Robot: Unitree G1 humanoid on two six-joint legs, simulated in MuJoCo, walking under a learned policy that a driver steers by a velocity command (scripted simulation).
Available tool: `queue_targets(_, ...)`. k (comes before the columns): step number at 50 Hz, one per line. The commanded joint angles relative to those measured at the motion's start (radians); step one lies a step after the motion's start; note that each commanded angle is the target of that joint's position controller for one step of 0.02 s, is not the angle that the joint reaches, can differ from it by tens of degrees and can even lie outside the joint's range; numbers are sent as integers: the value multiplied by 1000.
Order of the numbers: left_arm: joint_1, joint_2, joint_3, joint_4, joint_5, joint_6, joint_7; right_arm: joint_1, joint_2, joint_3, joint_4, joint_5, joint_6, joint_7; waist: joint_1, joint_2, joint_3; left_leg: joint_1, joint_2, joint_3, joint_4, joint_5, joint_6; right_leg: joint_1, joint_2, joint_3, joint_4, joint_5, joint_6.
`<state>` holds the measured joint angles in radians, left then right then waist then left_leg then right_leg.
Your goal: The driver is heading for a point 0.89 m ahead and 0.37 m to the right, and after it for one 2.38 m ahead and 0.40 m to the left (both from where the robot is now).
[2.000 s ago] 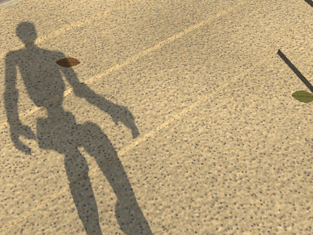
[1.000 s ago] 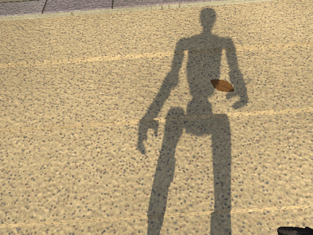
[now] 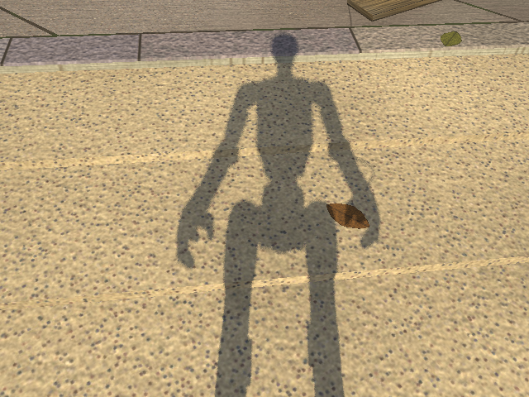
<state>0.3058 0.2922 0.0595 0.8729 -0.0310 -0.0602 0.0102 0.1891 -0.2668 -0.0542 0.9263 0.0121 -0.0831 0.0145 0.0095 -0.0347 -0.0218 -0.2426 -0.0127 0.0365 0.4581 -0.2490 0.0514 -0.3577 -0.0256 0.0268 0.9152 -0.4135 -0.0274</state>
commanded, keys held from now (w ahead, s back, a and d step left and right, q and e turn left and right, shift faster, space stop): w+e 1.00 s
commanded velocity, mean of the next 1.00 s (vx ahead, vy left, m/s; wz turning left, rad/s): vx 0.48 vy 0.00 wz -0.48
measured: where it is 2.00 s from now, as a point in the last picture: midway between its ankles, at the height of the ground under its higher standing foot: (412, 267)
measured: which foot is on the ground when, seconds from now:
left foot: down 0.00-0.42, up 0.44-0.84, down 0.86-1.00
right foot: up 0.00-0.34, down 0.36-0.86, up 0.88-1.00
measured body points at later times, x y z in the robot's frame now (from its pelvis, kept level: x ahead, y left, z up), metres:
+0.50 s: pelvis +0.25 -0.05 +0.01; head +0.29 -0.05 +0.45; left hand +0.48 +0.15 -0.09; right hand +0.22 -0.32 -0.12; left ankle +0.11 +0.11 -0.62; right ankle +0.34 -0.15 -0.70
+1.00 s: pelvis +0.52 -0.05 +0.03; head +0.53 -0.03 +0.48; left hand +0.77 +0.12 -0.08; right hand +0.44 -0.33 -0.08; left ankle +0.60 +0.03 -0.71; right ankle +0.40 -0.15 -0.61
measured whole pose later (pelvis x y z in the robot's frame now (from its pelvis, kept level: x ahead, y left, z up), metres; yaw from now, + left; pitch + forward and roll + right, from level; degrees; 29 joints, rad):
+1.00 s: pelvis +0.52 -0.05 +0.03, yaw -32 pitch +0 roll +0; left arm 0.27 0.30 0.08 0.68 -0.03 -0.03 0.00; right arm 0.28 -0.27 -0.05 0.82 -0.01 -0.09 0.02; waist -0.02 -0.06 0.00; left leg -0.31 0.01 0.05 0.55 -0.24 0.02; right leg -0.52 0.01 0.09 1.26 -0.34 -0.03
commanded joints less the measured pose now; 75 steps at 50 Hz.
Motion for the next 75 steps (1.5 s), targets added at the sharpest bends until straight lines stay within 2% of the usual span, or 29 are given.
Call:
queue_targets(1,-92,112,25,-101,-4,-38,-1,68,-130,-22,-24,-9,-25,1,-57,165,89,311,306,-418,-317,-233,144,-518,-85,66,197,103,-24)
queue_targets(7,-133,29,14,-123,3,-9,-15,126,-113,-14,5,-31,-20,-15,-54,116,74,254,244,-91,-327,310,112,-467,-52,69,89,346,30)
queue_targets(15,-393,-32,-27,-268,14,0,-69,215,-158,-11,23,-11,17,-36,-109,90,160,296,290,80,-317,556,81,-397,-9,-124,-212,330,-20)
queue_targets(18,-303,26,1,-282,11,8,-84,196,-203,-22,4,-6,36,-52,-13,162,48,377,299,139,-95,1136,57,-210,70,-182,-229,227,-81)
queue_targets(19,-128,81,31,-243,8,10,-81,170,-205,-23,-11,-13,46,-59,82,177,-50,322,281,169,105,1269,49,9,128,-206,-237,223,-121)
queue_targets(20,12,144,69,-196,-2,15,-72,228,-156,-8,-34,-12,40,-57,118,109,-171,18,229,168,338,1224,9,410,121,-111,-213,208,-196)
queue_targets(21,169,218,108,-178,-7,34,-45,193,-156,6,-62,-16,11,-43,207,-18,-259,-259,111,152,709,591,-47,685,-79,267,-407,6,-299)
queue_targets(22,135,204,87,-181,4,28,-31,193,-112,18,-90,-9,-26,-13,127,-137,-389,-387,-7,-49,918,-193,-36,783,-254,687,-553,-112,-365)
queue_targets(23,82,162,67,-201,30,16,-26,64,-164,0,-128,16,-54,6,145,-71,-306,-440,39,-159,951,-181,-7,664,-250,668,-616,-76,-316)
queue_targets(25,-32,122,51,-206,22,-11,-33,-10,-129,-1,-168,17,-71,-1,52,75,-83,-426,100,-149,793,-109,10,366,-177,484,-655,113,-260)
queue_targets(27,-129,68,34,-232,27,-16,-36,60,-115,-9,-153,5,-45,-12,-33,25,-23,-326,128,-143,724,-104,0,174,-114,369,-692,142,-243)
queue_targets(32,-118,124,48,-251,24,-16,-8,-8,-90,-1,-193,-29,-2,-16,-40,-34,30,-299,101,-76,480,92,-91,-25,-80,259,-751,143,-241)
queue_targets(38,-46,158,62,-237,0,-5,4,-149,-110,2,-234,-4,-12,-3,13,-72,13,-195,63,-101,172,229,-126,25,-102,243,-654,86,-183)
queue_targets(42,-77,100,46,-242,19,8,3,48,-168,-36,-176,11,-23,4,-93,-91,-36,22,60,-68,117,104,-94,22,-87,270,-444,10,-121)
queue_targets(43,-62,25,24,-243,24,11,1,195,-192,-50,-137,-3,-29,0,-149,1,-88,203,130,-148,54,19,-62,-78,2,193,-175,-14,-70)
queue_targets(44,-9,-64,-1,-255,52,9,1,252,-246,-54,-134,-21,-27,0,-109,260,-85,308,293,-409,-15,-71,-22,-269,91,115,204,-195,-16)
queue_targets(45,125,-19,7,-293,-12,-4,-6,198,-310,-64,-148,-44,-25,10,-3,510,-98,332,438,-903,-253,-430,121,-491,118,145,379,-180,-22)
queue_targets(46,73,88,28,-273,-27,-1,-5,112,-216,-46,-180,-19,-26,11,-19,307,-16,272,425,-844,-289,-588,126,-525,36,151,476,-76,-17)
queue_targets(48,-30,110,39,-268,-1,15,-2,45,-138,-23,-187,-21,-20,2,-26,149,42,148,331,-530,-251,-319,88,-470,-25,119,439,90,-5)
queue_targets(53,-99,58,34,-296,3,28,-17,117,-117,-23,-144,-24,-39,-27,-50,136,38,179,266,-193,-270,110,84,-438,-58,102,300,228,20)
queue_targets(64,-347,-5,6,-389,-3,28,-76,205,-183,-43,-103,-8,7,-38,-116,105,151,302,305,91,-285,352,76,-397,-50,-61,-202,387,-1)
queue_targets(67,-312,40,28,-393,5,31,-85,184,-232,-59,-105,6,22,-40,-59,143,94,347,307,156,-149,822,52,-232,24,-137,-259,284,-60)
queue_targets(69,-98,112,69,-343,8,39,-76,156,-257,-70,-115,17,33,-49,74,156,-35,307,290,185,140,1044,31,56,98,-162,-306,262,-119)
queue_targets(70,69,166,100,-297,6,46,-56,144,-240,-64,-129,18,28,-51,162,112,-114,135,247,195,382,891,-5,338,99,-100,-377,335,-158)
queue_targets(71,112,237,104,-271,-3,53,-31,192,-83,-20,-158,-46,16,-41,86,-163,-171,-196,135,169,710,-144,-42,610,-117,223,-334,477,-209)
queue_targets(72,92,277,98,-318,13,30,-38,230,-80,-1,-219,-19,-20,-28,46,-246,-381,-475,-26,-52,1007,-407,-74,820,-317,805,-527,163,-434)
queue_targets(73,99,193,80,-306,19,16,-45,81,-166,-23,-241,19,-48,-20,118,-72,-319,-586,28,-147,1043,-288,-62,768,-292,753,-619,98,-371)
queue_targets(74,63,170,71,-290,18,3,-45,25,-163,-19,-268,32,-61,-20,92,-42,-170,-619,62,-125,984,-188,-45,628,-260,620,-631,130,-330)
queue_targets(75,-19,134,56,-293,17,-5,-45,49,-151,-15,-237,16,-62,-27,29,66,-98,-547,119,-122,896,-97,-45,456,-227,494,-634,235,-287)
